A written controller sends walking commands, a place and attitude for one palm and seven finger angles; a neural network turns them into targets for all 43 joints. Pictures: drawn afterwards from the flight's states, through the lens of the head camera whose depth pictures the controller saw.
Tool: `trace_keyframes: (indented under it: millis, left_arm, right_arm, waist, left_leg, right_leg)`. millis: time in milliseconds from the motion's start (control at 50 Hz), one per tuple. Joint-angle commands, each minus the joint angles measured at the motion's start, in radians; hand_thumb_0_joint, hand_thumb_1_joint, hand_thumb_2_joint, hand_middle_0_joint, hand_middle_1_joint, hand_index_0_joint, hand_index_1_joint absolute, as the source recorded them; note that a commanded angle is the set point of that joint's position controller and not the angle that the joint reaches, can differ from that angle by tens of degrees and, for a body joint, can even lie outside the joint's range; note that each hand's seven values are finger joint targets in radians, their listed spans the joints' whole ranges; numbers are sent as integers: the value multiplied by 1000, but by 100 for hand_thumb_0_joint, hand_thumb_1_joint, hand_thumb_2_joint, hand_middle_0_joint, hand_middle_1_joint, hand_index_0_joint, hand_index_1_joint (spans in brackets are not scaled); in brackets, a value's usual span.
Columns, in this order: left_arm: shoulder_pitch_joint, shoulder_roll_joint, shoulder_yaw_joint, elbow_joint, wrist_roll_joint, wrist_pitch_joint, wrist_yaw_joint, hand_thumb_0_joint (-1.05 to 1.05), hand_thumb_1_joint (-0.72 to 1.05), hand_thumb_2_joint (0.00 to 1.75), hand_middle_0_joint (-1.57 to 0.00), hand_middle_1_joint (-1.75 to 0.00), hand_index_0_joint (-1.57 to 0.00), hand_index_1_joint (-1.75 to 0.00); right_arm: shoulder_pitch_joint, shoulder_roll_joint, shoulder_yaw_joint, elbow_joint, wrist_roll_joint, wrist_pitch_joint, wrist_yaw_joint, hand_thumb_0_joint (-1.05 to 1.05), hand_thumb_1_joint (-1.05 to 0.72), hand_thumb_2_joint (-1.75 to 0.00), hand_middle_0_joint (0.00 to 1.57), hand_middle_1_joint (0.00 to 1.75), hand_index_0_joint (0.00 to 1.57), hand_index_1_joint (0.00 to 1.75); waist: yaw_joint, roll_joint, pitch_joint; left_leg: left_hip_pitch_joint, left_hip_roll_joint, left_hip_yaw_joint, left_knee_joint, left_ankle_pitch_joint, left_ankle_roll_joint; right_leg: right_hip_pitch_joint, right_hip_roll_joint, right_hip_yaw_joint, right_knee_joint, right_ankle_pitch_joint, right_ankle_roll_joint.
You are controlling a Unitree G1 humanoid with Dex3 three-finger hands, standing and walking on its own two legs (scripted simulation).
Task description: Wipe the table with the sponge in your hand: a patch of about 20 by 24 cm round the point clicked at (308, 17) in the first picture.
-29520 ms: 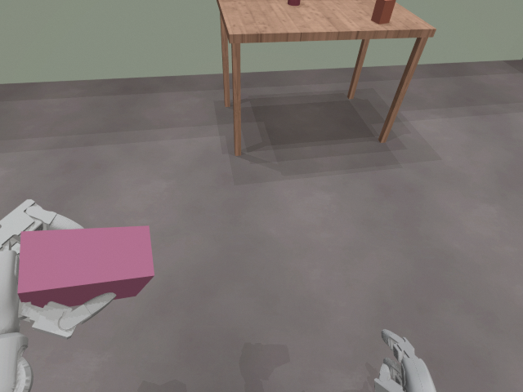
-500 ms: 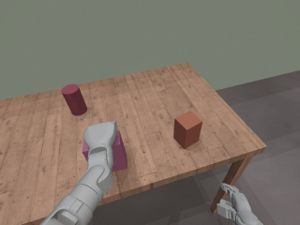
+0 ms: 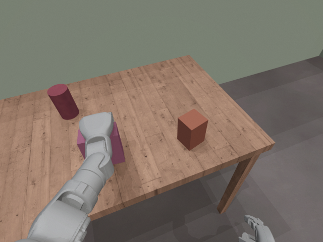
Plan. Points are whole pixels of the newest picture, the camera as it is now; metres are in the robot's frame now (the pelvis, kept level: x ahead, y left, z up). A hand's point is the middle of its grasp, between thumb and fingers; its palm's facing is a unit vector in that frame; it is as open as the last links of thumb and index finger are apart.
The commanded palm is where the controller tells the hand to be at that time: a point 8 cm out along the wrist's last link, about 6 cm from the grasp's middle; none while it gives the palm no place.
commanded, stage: wipe forward along the third lane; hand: left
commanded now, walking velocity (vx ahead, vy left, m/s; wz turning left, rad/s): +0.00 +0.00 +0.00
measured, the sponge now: (104, 150) +0.38 +0.21 -0.01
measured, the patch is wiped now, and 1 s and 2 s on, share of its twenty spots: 0.70 0.90 0.90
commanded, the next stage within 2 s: wipe back along the third lane in 0.86 s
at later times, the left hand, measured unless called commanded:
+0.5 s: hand (101, 125) +0.44 +0.22 +0.03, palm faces -0.10 -0.01 -0.99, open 10.1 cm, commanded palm +0.43 +0.22 +0.07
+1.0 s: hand (99, 114) +0.48 +0.24 +0.04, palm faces -0.11 +0.00 -0.99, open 10.1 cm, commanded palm +0.46 +0.23 +0.08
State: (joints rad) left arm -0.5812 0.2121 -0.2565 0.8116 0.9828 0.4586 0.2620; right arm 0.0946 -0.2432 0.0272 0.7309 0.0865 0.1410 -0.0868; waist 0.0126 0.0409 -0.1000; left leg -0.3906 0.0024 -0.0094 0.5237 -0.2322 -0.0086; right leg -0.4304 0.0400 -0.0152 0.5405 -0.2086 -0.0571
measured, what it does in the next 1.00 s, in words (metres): stands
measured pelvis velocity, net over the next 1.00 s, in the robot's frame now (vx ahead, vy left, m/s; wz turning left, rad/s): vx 0.01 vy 0.02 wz -0.01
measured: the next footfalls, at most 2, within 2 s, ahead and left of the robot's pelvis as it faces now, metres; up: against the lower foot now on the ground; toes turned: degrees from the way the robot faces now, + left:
none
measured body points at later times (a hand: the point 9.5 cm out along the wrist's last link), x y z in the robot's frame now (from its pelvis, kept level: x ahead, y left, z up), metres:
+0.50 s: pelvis +0.02 +0.01 +0.00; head +0.05 +0.00 +0.45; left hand +0.44 +0.21 +0.09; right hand +0.15 -0.24 -0.13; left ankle +0.02 +0.13 -0.73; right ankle +0.04 -0.08 -0.73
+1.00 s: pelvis +0.01 +0.02 -0.01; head +0.08 +0.02 +0.44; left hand +0.48 +0.23 +0.09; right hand +0.08 -0.24 -0.14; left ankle +0.02 +0.13 -0.73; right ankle +0.04 -0.08 -0.73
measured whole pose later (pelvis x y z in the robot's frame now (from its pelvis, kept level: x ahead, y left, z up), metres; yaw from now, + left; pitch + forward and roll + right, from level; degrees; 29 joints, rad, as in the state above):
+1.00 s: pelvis +0.01 +0.02 -0.01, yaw +0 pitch +14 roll -1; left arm -0.96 0.34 -0.13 1.25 1.02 0.38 0.31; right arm 0.20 -0.25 0.01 0.79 0.06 0.09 -0.05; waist -0.11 0.03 -0.12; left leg -0.59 0.00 0.00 0.61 -0.27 0.01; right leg -0.60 0.04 -0.01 0.56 -0.21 -0.03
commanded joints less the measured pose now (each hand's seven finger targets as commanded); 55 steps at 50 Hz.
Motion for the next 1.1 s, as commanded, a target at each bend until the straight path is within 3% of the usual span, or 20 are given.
trace_keyframes:
  millis: [0,40,60,140,160,220,260,340,360,420,460,520,660,720,740,760,860,940,1000,1080]
  left_arm:
    - [-365,168,50,-45,23,-9,35,0,10,130,-120,-160,-120,-160]
    - [-384,183,60,-9,24,-17,38,0,10,130,-120,-160,-120,-160]
    - [-374,224,108,-3,17,-22,40,0,10,130,-120,-160,-120,-160]
    - [-437,159,45,35,28,-42,43,0,10,130,-120,-160,-120,-160]
    - [-431,226,110,51,26,-46,48,0,10,130,-120,-160,-120,-160]
    - [-487,175,54,60,30,-56,50,0,10,130,-120,-160,-120,-160]
    - [-453,216,108,85,28,-59,55,0,10,130,-120,-160,-120,-160]
    - [-480,177,68,100,33,-57,58,0,10,130,-120,-160,-120,-160]
    - [-472,207,103,114,29,-55,60,0,10,130,-120,-160,-120,-160]
    - [-536,166,51,120,44,-56,63,0,10,130,-120,-160,-120,-160]
    - [-561,220,102,138,45,-57,69,0,10,130,-120,-160,-120,-160]
    - [-579,189,72,168,48,-59,78,0,10,130,-120,-160,-120,-160]
    - [-622,275,142,210,41,-55,92,0,10,130,-120,-160,-120,-160]
    - [-689,281,115,251,60,-46,93,0,10,130,-120,-160,-120,-160]
    - [-701,265,97,251,68,-46,90,0,10,130,-120,-160,-120,-160]
    - [-721,307,133,249,72,-51,89,0,10,130,-120,-160,-120,-160]
    - [-778,354,154,286,68,-58,88,0,10,130,-120,-160,-120,-160]
    - [-785,315,115,329,81,-61,84,0,10,130,-120,-160,-120,-160]
    - [-730,274,113,318,64,-75,79,0,10,130,-120,-160,-120,-160]
    - [-629,223,118,289,20,-102,84,0,10,130,-120,-160,-120,-160]
  right_arm:
    - [-127,-108,-40,-143,-4,-46,-5,0,-90,-90,20,30,20,30]
    - [-113,-112,-42,-131,-6,-48,-5,0,-90,-90,20,30,20,30]
    - [-110,-117,-43,-129,-8,-49,-6,0,-90,-90,20,30,20,30]
    - [-81,-111,-47,-116,-9,-53,-1,0,-90,-90,20,30,20,30]
    - [-72,-119,-48,-110,-11,-53,-1,0,-90,-90,20,30,20,30]
    - [-57,-114,-49,-105,-11,-55,0,0,-90,-90,20,30,20,30]
    - [-45,-119,-55,-96,-14,-55,5,0,-90,-90,20,30,20,30]
    - [-29,-117,-56,-91,-14,-50,12,0,-90,-90,20,30,20,30]
    - [-31,-121,-57,-89,-15,-49,14,0,-90,-90,20,30,20,30]
    - [-17,-119,-58,-83,-15,-48,17,0,-90,-90,20,30,20,30]
    - [-13,-126,-60,-73,-19,-48,15,0,-90,-90,20,30,20,30]
    - [4,-123,-61,-67,-21,-52,16,0,-90,-90,20,30,20,30]
    - [27,-132,-62,-57,-26,-51,20,0,-90,-90,20,30,20,30]
    - [42,-137,-58,-46,-24,-54,21,0,-90,-90,20,30,20,30]
    - [49,-137,-59,-45,-25,-56,22,0,-90,-90,20,30,20,30]
    - [54,-141,-60,-42,-25,-57,21,0,-90,-90,20,30,20,30]
    - [89,-146,-61,-37,-26,-71,19,0,-90,-90,20,30,20,30]
    - [126,-146,-65,-28,-28,-80,29,0,-90,-90,20,30,20,30]
    - [138,-141,-74,-33,-31,-86,41,0,-90,-90,20,30,20,30]
    - [137,-135,-83,-40,-34,-85,50,0,-90,-90,20,30,20,30]
  waist:
    - [-14,-121,-213]
    - [-23,-139,-212]
    - [-7,-129,-222]
    - [-40,-130,-217]
    - [-25,-138,-234]
    - [-50,-124,-241]
    - [-33,-128,-271]
    - [-51,-124,-277]
    - [-42,-126,-276]
    - [-69,-106,-265]
    - [-66,-119,-269]
    - [-80,-116,-281]
    - [-78,-105,-336]
    - [-107,-91,-278]
    - [-112,-72,-282]
    - [-108,-72,-302]
    - [-124,-57,-336]
    - [-136,-41,-348]
    - [-115,-9,-395]
    - [-92,-62,-429]
  left_leg:
    - [6,-25,16,-67,-62,45]
    - [-5,-21,16,-60,-55,46]
    - [-11,-22,8,-68,-53,44]
    - [-3,-16,18,-54,-32,49]
    - [-12,-16,9,-57,-21,49]
    - [-6,-14,17,-47,-3,49]
    - [-8,-14,12,-42,34,49]
    - [-7,-12,21,-31,67,48]
    - [-13,-13,13,-37,66,49]
    - [-3,-10,17,-26,70,50]
    - [-10,-8,7,-29,70,51]
    - [-11,-7,12,-17,73,49]
    - [-37,-5,10,-7,90,48]
    - [-52,-1,7,-8,46,50]
    - [-47,-1,8,-6,45,50]
    - [-46,1,-4,-8,51,50]
    - [-65,4,-4,1,41,52]
    - [-61,7,-2,12,48,50]
    - [-30,10,-2,20,86,50]
    - [-36,10,3,28,139,50]
  right_leg:
    - [126,-42,65,-136,-77,14]
    - [126,-44,69,-135,-59,17]
    - [132,-39,70,-133,-57,13]
    - [109,-42,59,-127,-8,18]
    - [128,-38,62,-122,8,14]
    - [115,-41,50,-112,47,19]
    - [142,-38,50,-101,106,15]
    - [144,-42,46,-90,181,19]
    - [144,-38,45,-93,167,16]
    - [111,-38,35,-89,169,17]
    - [106,-34,33,-87,156,15]
    - [90,-35,25,-76,161,17]
    - [120,-35,30,-62,201,19]
    - [57,-34,22,-68,127,22]
    - [46,-33,23,-68,120,21]
    - [47,-29,22,-64,110,17]
    - [46,-26,21,-56,97,21]
    - [17,-20,13,-49,97,20]
    - [29,-13,11,-45,125,15]
    - [95,-14,13,-37,227,17]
